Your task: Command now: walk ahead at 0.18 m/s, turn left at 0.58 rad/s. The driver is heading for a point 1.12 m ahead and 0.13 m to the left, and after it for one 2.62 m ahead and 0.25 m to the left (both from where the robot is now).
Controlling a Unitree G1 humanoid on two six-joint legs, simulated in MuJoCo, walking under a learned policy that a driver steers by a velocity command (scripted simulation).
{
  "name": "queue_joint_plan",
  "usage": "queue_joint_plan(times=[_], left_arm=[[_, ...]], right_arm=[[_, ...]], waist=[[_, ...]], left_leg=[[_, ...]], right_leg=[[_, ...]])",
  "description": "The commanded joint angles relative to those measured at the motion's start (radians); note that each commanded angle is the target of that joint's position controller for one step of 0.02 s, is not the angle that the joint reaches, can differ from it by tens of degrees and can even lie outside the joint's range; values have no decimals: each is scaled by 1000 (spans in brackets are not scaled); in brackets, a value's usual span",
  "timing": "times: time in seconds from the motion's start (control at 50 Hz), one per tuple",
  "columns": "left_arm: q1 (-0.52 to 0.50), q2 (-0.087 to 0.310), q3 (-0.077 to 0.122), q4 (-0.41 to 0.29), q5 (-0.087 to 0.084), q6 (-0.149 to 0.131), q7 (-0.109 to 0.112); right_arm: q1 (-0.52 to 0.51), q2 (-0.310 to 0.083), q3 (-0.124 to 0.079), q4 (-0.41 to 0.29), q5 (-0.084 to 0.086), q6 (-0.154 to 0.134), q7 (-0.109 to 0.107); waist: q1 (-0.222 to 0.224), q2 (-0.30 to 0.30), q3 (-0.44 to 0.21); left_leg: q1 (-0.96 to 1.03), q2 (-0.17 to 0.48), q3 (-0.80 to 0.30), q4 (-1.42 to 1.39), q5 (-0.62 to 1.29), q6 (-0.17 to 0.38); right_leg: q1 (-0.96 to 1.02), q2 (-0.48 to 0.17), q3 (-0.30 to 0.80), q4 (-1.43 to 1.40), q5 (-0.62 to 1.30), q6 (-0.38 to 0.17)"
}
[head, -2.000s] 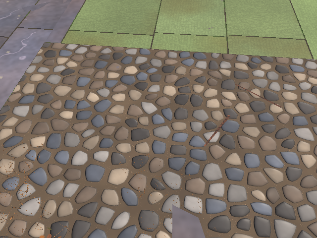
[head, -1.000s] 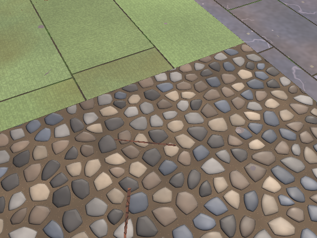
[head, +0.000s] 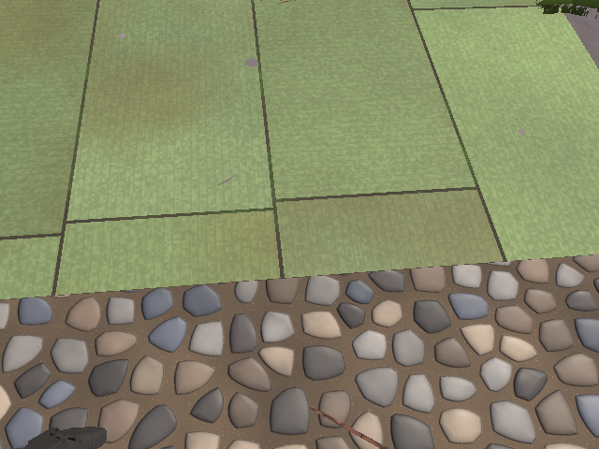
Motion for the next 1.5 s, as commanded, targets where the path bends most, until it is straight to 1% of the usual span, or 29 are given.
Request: queue_joint_plan(times=[0.02,0.14,0.22,0.24,0.26,0.28,0.32,0.36,0.48,0.58,0.62,0.64,0.66,0.68,0.7,0.76,0.88,1.0,1.04,1.08,1.1,1.12,1.14,1.16,1.2,1.24,1.3,1.42,1.5], left_arm=[[79,54,12,-32,4,14,4],[-44,72,10,-63,-9,15,-19],[28,99,28,-54,-7,-8,-26],[64,149,40,-56,9,-12,-19],[54,203,47,-72,27,-1,-9],[130,183,49,-40,26,15,-13],[108,93,28,-58,1,25,-11],[71,98,25,-58,-10,35,-3],[116,142,43,-36,-15,14,-9],[118,161,44,-3,-45,15,-45],[129,106,22,13,-38,16,-52],[101,26,-6,1,-19,10,-60],[76,-2,-17,-60,-8,-11,-63],[31,95,9,-70,-33,-25,-54],[41,125,20,-63,-49,-30,-55],[70,104,19,-28,-17,-31,-60],[-48,13,-18,-44,-21,-24,-73],[-161,37,-21,-90,-33,-32,-102],[-120,65,-11,-84,-28,-35,-103],[94,127,24,-26,-19,-30,-87],[276,186,40,8,-12,-25,-75],[351,270,58,33,-7,-22,-77],[351,172,33,35,-27,-19,-76],[278,140,21,32,-28,-16,-67],[171,99,8,21,-12,-14,-63],[130,72,1,19,3,-24,-64],[132,94,8,43,-13,-40,-61],[204,140,18,80,-26,-27,-46],[277,162,23,118,-37,-7,-45]], right_arm=[[-37,-175,-47,-79,14,6,-29],[-24,-166,-44,-94,13,50,-47],[-88,-145,-35,-130,18,55,-48],[-73,-101,-21,-149,5,51,-47],[49,-51,-9,-146,-12,46,-46],[97,-115,-19,-151,0,42,-41],[17,-192,-44,-131,16,58,-39],[-25,-157,-39,-149,15,73,-31],[-76,-50,3,-172,4,29,-3],[-19,-66,3,-132,8,5,10],[87,-80,-7,-91,10,4,4],[180,-129,-20,-78,8,2,-7],[222,-267,-48,-89,-2,5,-10],[243,-238,-45,-82,-6,-12,-6],[208,-181,-24,-86,-5,-28,-3],[113,-112,1,-98,-3,-40,-3],[154,-132,-7,-52,1,-41,-21],[218,-162,-20,9,18,-35,-23],[209,-178,-25,18,18,-27,-27],[195,-176,-21,18,13,-15,-33],[204,-141,-3,-1,-6,-15,-37],[350,-2,37,-18,-1,-34,-25],[277,-96,19,-2,18,-56,-20],[160,-148,3,-37,44,-66,-15],[62,-132,6,-58,17,-74,-21],[107,-103,6,-44,11,-54,-20],[82,-64,16,-51,1,-31,-24],[-135,-32,35,-97,3,-50,-6],[-235,-51,31,-134,14,-59,15]], waist=[[53,89,-212],[4,143,-196],[65,177,-176],[61,105,-228],[-17,-141,-268],[-6,-283,-325],[38,-104,-223],[37,-120,-142],[69,-125,-152],[31,-118,-127],[-19,-78,-140],[-55,54,-155],[-54,315,-143],[-89,239,-101],[-58,205,-51],[-1,154,-21],[-25,119,-31],[-38,121,16],[-4,133,-20],[112,135,-173],[181,67,-321],[110,-239,-496],[158,-201,-501],[153,-150,-311],[92,-15,-153],[31,-54,-136],[10,-48,-84],[83,-18,-33],[118,-26,-16]], left_leg=[[89,224,-174,-55,646,147],[120,216,-289,12,381,97],[127,168,-381,122,245,41],[52,115,-335,241,96,-3],[-133,-25,-191,457,-438,-68],[-292,-19,-106,652,-600,-112],[-385,78,-81,788,-399,-143],[-389,119,-39,763,-299,-153],[-212,142,44,446,-230,-114],[47,103,117,119,-100,-66],[259,90,103,46,-114,-36],[379,241,-115,-51,-202,6],[476,453,-500,-171,-364,148],[416,495,-619,-221,-495,228],[393,462,-557,-225,-517,204],[304,360,-330,-250,-210,136],[234,278,-76,-268,151,93],[317,346,-77,-231,189,77],[369,351,-66,-158,394,56],[332,290,-6,111,708,14],[126,247,17,395,482,-19],[-276,54,14,802,-247,-95],[-386,60,-112,920,-412,-90],[-469,114,-80,943,-352,-84],[-408,196,-33,827,-212,-80],[-300,231,-40,764,-164,-84],[-303,248,-18,648,-121,-111],[-275,212,32,260,211,-122],[-284,187,31,142,200,-99]], right_leg=[[86,37,-15,-142,141,24],[136,95,16,-392,204,27],[304,91,18,-662,322,-29],[462,-50,115,-667,514,-82],[648,-270,321,-623,918,-217],[706,-402,557,-674,754,-357],[629,-266,379,-719,199,-283],[515,-198,279,-793,-46,-237],[436,-174,112,-869,-36,-252],[343,-176,48,-824,-55,-240],[227,-135,4,-708,-95,-191],[108,-57,-90,-465,-88,-120],[-178,64,-164,-167,-192,-62],[-285,25,-59,6,-231,-71],[-325,-16,-22,53,-133,-92],[-254,-55,-19,-20,93,-80],[-70,-2,-77,-343,378,-30],[-8,26,-74,-521,375,-87],[76,53,-96,-541,307,-119],[402,105,-146,-552,302,-173],[731,-45,14,-493,347,-234],[1095,-309,539,-588,84,-414],[1080,-310,692,-727,-55,-401],[943,-278,528,-747,-33,-352],[653,-204,329,-786,168,-317],[517,-165,247,-843,251,-319],[422,-158,154,-914,304,-337],[441,-100,5,-930,343,-278],[565,-155,28,-881,324,-262]])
